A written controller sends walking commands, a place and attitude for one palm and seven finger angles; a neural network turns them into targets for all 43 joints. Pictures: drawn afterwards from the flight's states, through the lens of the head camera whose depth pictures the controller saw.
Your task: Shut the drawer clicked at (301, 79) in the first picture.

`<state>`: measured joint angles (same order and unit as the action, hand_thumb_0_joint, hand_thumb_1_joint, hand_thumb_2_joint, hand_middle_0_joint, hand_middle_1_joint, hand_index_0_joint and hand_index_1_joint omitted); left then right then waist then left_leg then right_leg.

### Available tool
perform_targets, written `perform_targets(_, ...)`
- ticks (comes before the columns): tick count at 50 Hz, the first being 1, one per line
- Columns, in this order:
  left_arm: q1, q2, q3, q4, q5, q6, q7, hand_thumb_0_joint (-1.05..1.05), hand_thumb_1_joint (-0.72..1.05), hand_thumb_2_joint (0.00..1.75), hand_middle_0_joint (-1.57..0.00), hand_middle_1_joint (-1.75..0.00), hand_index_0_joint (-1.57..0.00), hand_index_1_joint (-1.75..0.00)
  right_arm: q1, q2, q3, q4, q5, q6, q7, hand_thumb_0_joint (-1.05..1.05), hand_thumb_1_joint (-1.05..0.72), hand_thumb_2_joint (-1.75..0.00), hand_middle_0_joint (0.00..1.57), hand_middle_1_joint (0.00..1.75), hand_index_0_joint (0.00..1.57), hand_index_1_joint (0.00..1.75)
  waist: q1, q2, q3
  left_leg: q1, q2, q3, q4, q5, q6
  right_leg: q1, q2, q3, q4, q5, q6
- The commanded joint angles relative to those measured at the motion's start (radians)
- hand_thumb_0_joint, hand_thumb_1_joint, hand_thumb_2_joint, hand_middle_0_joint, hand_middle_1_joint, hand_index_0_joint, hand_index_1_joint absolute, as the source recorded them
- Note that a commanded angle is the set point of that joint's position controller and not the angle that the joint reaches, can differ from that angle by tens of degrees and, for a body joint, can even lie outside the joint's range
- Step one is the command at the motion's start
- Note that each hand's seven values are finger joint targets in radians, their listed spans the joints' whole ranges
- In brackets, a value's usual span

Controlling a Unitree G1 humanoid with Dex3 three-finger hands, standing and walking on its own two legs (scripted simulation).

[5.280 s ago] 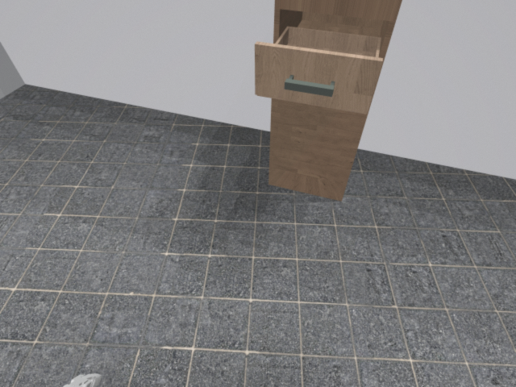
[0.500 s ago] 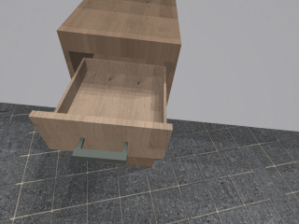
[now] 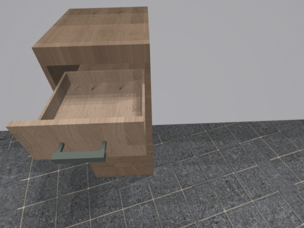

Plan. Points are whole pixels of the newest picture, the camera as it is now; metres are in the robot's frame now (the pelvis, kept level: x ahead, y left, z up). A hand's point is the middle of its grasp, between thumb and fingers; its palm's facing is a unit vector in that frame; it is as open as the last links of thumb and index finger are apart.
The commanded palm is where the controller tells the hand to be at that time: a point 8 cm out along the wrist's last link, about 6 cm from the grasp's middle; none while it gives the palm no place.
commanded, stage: come to a stop and stand still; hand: left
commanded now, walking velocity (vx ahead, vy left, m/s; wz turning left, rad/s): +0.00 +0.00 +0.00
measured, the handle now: (81, 150) +0.31 +0.21 +0.05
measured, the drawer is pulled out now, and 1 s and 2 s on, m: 0.29 0.29 0.29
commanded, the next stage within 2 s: look again from close up in 1.08 s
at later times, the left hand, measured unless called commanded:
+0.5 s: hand out of the picture +0.03 +0.15 -0.15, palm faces +0.02 -0.98 -0.20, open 7.4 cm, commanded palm none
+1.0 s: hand out of the picture +0.09 +0.17 -0.15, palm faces +0.02 -0.97 -0.22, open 7.4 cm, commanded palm none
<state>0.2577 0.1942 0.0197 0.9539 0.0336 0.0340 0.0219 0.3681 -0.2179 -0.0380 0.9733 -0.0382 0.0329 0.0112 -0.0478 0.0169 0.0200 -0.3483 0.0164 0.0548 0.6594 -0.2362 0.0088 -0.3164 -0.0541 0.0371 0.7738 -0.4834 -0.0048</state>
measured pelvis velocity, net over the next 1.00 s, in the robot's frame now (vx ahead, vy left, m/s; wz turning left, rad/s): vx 0.07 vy -0.02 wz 0.01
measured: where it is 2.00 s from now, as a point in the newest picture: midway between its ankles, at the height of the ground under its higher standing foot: outside the picture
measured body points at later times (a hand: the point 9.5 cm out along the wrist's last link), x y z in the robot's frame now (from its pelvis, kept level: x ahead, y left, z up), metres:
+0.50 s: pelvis +0.03 -0.02 +0.02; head +0.05 -0.03 +0.47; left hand +0.03 +0.21 -0.13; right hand +0.05 -0.24 -0.15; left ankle +0.07 +0.12 -0.72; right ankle +0.03 -0.14 -0.72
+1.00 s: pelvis +0.07 -0.02 +0.02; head +0.08 -0.02 +0.47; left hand +0.09 +0.22 -0.13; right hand +0.10 -0.25 -0.14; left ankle +0.07 +0.12 -0.72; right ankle +0.03 -0.14 -0.72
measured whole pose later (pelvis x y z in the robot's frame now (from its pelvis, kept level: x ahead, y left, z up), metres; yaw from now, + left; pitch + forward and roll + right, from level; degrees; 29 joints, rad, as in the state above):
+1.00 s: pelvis +0.07 -0.02 +0.02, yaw +1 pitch -1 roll +1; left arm 0.25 0.18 0.00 1.08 0.02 -0.02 0.03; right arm 0.22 -0.17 0.00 1.11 -0.01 -0.01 -0.02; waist 0.00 0.00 0.05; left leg -0.20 0.03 0.02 0.45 -0.23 -0.03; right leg -0.14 0.00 0.05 0.48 -0.32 0.01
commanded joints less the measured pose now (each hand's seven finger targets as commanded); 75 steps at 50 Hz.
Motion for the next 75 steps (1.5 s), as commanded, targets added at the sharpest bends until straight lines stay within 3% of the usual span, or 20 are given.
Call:
perform_targets(1, 0.133, 0.053, 0.024, -0.033, -0.011, -0.024, 0.000, 0.00, 0.90, 0.90, -0.20, -0.30, -0.20, -0.30, -0.091, -0.110, -0.012, -0.078, 0.005, -0.025, -0.015, 0.00, -0.90, -0.90, 0.20, 0.30, 0.20, 0.30, 0.115, 0.093, 0.092, -0.265, 0.131, -0.265, -0.391, -0.437, 0.103, 0.113, 0.072, -0.076, -0.045, 0.030, -0.030)
perform_targets(2, 0.151, 0.061, 0.024, -0.022, -0.012, -0.030, -0.001, 0.00, 0.90, 0.90, -0.20, -0.30, -0.20, -0.30, -0.095, -0.100, -0.008, -0.075, 0.004, -0.027, -0.016, 0.00, -0.90, -0.90, 0.20, 0.30, 0.20, 0.30, 0.119, 0.054, 0.067, -0.248, 0.096, -0.215, -0.334, -0.426, 0.078, 0.132, 0.051, -0.024, -0.149, -0.005, -0.035)
perform_targets(3, 0.133, 0.092, 0.026, -0.024, -0.010, -0.035, 0.000, 0.00, 0.90, 0.90, -0.20, -0.30, -0.20, -0.30, -0.081, -0.079, -0.005, -0.070, 0.006, -0.024, -0.014, 0.00, -0.90, -0.90, 0.20, 0.30, 0.20, 0.30, 0.110, -0.046, 0.074, -0.219, 0.029, -0.149, -0.230, -0.395, 0.043, 0.082, -0.002, 0.098, -0.280, -0.122, -0.060)
perform_targets(4, 0.103, 0.129, 0.030, -0.031, -0.014, -0.040, 0.001, 0.00, 0.90, 0.90, -0.20, -0.30, -0.20, -0.30, -0.059, -0.051, -0.005, -0.065, 0.010, -0.020, -0.012, 0.00, -0.90, -0.90, 0.20, 0.30, 0.20, 0.30, 0.087, -0.163, 0.088, -0.158, -0.021, -0.062, -0.089, -0.266, 0.008, -0.006, -0.107, 0.260, -0.423, -0.232, -0.105)
perform_targets(5, 0.049, 0.164, 0.036, -0.047, -0.019, -0.045, 0.004, 0.00, 0.90, 0.90, -0.20, -0.30, -0.20, -0.30, -0.023, -0.030, -0.004, -0.052, 0.010, -0.017, -0.011, 0.00, -0.90, -0.90, 0.20, 0.30, 0.20, 0.30, 0.051, -0.233, 0.092, -0.047, -0.018, -0.029, 0.007, -0.151, -0.007, -0.110, -0.185, 0.344, -0.521, -0.239, -0.133)
perform_targets(6, -0.021, 0.169, 0.037, -0.062, -0.019, -0.045, 0.007, 0.00, 0.90, 0.90, -0.20, -0.30, -0.20, -0.30, 0.022, -0.016, -0.003, -0.026, 0.010, -0.013, -0.013, 0.00, -0.90, -0.90, 0.20, 0.30, 0.20, 0.30, 0.014, -0.216, 0.093, 0.065, -0.012, -0.039, 0.005, -0.111, -0.012, -0.199, -0.181, 0.296, -0.532, -0.203, -0.133)
perform_targets(7, -0.062, 0.161, 0.034, -0.070, -0.017, -0.044, 0.008, 0.00, 0.90, 0.90, -0.20, -0.30, -0.20, -0.30, 0.077, -0.007, 0.001, -0.005, 0.011, -0.015, -0.012, 0.00, -0.90, -0.90, 0.20, 0.30, 0.20, 0.30, -0.013, -0.186, 0.085, 0.146, -0.013, -0.045, -0.035, -0.084, -0.010, -0.247, -0.135, 0.220, -0.489, -0.184, -0.108)
perform_targets(8, -0.070, 0.144, 0.031, -0.069, -0.017, -0.042, 0.008, 0.00, 0.90, 0.90, -0.20, -0.30, -0.20, -0.30, 0.109, -0.008, 0.005, 0.010, 0.011, -0.021, -0.012, 0.00, -0.90, -0.90, 0.20, 0.30, 0.20, 0.30, -0.019, -0.164, 0.078, 0.174, -0.006, -0.055, -0.098, -0.073, -0.007, -0.245, -0.081, 0.151, -0.423, -0.150, -0.080)
perform_targets(10, -0.033, 0.108, 0.025, -0.051, -0.020, -0.035, 0.005, 0.00, 0.90, 0.90, -0.20, -0.30, -0.20, -0.30, 0.095, -0.039, 0.005, 0.016, 0.008, -0.035, -0.016, 0.00, -0.90, -0.90, 0.20, 0.30, 0.20, 0.30, 0.011, -0.023, 0.097, 0.083, 0.049, -0.127, -0.251, -0.176, 0.014, -0.159, -0.004, 0.065, -0.314, -0.100, -0.044)
perform_targets(12, 0.033, 0.085, 0.021, -0.024, -0.019, -0.036, 0.006, 0.00, 0.90, 0.90, -0.20, -0.30, -0.20, -0.30, 0.039, -0.063, 0.002, 0.011, 0.011, -0.043, -0.021, 0.00, -0.90, -0.90, 0.20, 0.30, 0.20, 0.30, 0.046, 0.039, 0.095, -0.011, 0.095, -0.195, -0.349, -0.273, 0.037, -0.040, 0.029, 0.034, -0.285, -0.027, -0.032)
perform_targets(14, 0.073, 0.076, 0.017, 0.004, -0.017, -0.043, 0.005, 0.00, 0.90, 0.90, -0.20, -0.30, -0.20, -0.30, -0.006, -0.058, 0.004, 0.010, 0.015, -0.045, -0.023, 0.00, -0.90, -0.90, 0.20, 0.30, 0.20, 0.30, 0.062, 0.001, 0.087, -0.014, 0.076, -0.166, -0.324, -0.243, 0.031, -0.007, 0.012, 0.064, -0.326, 0.014, -0.037)
perform_targets(16, 0.069, 0.077, 0.012, 0.021, -0.017, -0.051, 0.005, 0.00, 0.90, 0.90, -0.20, -0.30, -0.20, -0.30, -0.001, -0.031, 0.008, 0.023, 0.019, -0.049, -0.025, 0.00, -0.90, -0.90, 0.20, 0.30, 0.20, 0.30, 0.048, -0.046, 0.076, 0.051, 0.056, -0.118, -0.284, -0.130, 0.017, -0.023, -0.009, 0.097, -0.368, 0.061, -0.045)
perform_targets(22, 0.074, 0.072, 0.007, 0.054, -0.018, -0.064, 0.008, 0.00, 0.90, 0.90, -0.20, -0.30, -0.20, -0.30, -0.016, -0.030, 0.012, 0.053, 0.026, -0.062, -0.030, 0.00, -0.90, -0.90, 0.20, 0.30, 0.20, 0.30, 0.039, -0.036, 0.010, 0.164, 0.067, -0.080, -0.231, 0.093, 0.009, 0.010, -0.021, 0.092, -0.365, 0.273, -0.032)
perform_targets(26, 0.085, 0.072, 0.005, 0.077, -0.015, -0.064, 0.011, 0.00, 0.90, 0.90, -0.20, -0.30, -0.20, -0.30, -0.048, -0.031, 0.013, 0.069, 0.029, -0.064, -0.033, 0.00, -0.90, -0.90, 0.20, 0.30, 0.20, 0.30, 0.039, -0.040, 0.007, 0.196, 0.076, -0.076, -0.230, 0.156, 0.009, 0.033, -0.020, 0.086, -0.360, 0.353, -0.027)
perform_targets(35, 0.078, 0.084, 0.004, 0.101, -0.016, -0.063, 0.010, 0.00, 0.90, 0.90, -0.20, -0.30, -0.20, -0.30, -0.106, -0.048, 0.017, 0.083, 0.028, -0.061, -0.036, 0.00, -0.90, -0.90, 0.20, 0.30, 0.20, 0.30, 0.046, -0.004, 0.012, 0.208, 0.076, -0.073, -0.240, 0.178, 0.003, 0.064, -0.028, 0.078, -0.372, 0.392, -0.022)
perform_targets(46, 0.061, 0.091, 0.005, 0.103, -0.017, -0.061, 0.012, 0.00, 0.90, 0.90, -0.20, -0.30, -0.20, -0.30, -0.110, -0.046, 0.020, 0.104, 0.028, -0.058, -0.038, 0.00, -0.90, -0.90, 0.20, 0.30, 0.20, 0.30, 0.053, -0.038, 0.023, 0.213, 0.077, -0.079, -0.256, 0.211, 0.002, 0.096, -0.028, 0.058, -0.380, 0.431, -0.017)
perform_targets(48, 0.054, 0.095, 0.005, 0.102, -0.018, -0.060, 0.012, 0.00, 0.90, 0.90, -0.20, -0.30, -0.20, -0.30, -0.110, -0.048, 0.022, 0.108, 0.027, -0.058, -0.037, 0.00, -0.90, -0.90, 0.20, 0.30, 0.20, 0.30, 0.053, -0.020, 0.027, 0.207, 0.074, -0.078, -0.260, 0.205, 0.000, 0.098, -0.032, 0.057, -0.385, 0.419, -0.017)
perform_targets(55, 0.059, 0.097, 0.005, 0.106, -0.021, -0.063, 0.013, 0.00, 0.90, 0.90, -0.20, -0.30, -0.20, -0.30, -0.093, -0.046, 0.023, 0.125, 0.026, -0.059, -0.038, 0.00, -0.90, -0.90, 0.20, 0.30, 0.20, 0.30, 0.054, -0.030, -0.002, 0.223, 0.073, -0.079, -0.256, 0.240, -0.001, 0.124, -0.036, 0.052, -0.384, 0.464, -0.019)
perform_targets(67, 0.077, 0.075, 0.004, 0.121, -0.020, -0.059, 0.014, 0.00, 0.90, 0.90, -0.20, -0.30, -0.20, -0.30, -0.074, -0.030, 0.022, 0.144, 0.028, -0.057, -0.040, 0.00, -0.90, -0.90, 0.20, 0.30, 0.20, 0.30, 0.054, -0.017, 0.044, 0.209, 0.072, -0.084, -0.272, 0.188, 0.001, 0.096, -0.027, 0.048, -0.405, 0.370, -0.017)
perform_targets(75, 0.092, 0.069, 0.004, 0.130, -0.020, -0.063, 0.015, 0.00, 0.90, 0.90, -0.20, -0.30, -0.20, -0.30, -0.065, -0.027, 0.021, 0.147, 0.028, -0.060, -0.042, 0.00, -0.90, -0.90, 0.20, 0.30, 0.20, 0.30, 0.051, -0.025, 0.010, 0.224, 0.072, -0.082, -0.258, 0.231, 0.001, 0.118, -0.032, 0.044, -0.396, 0.432, -0.019)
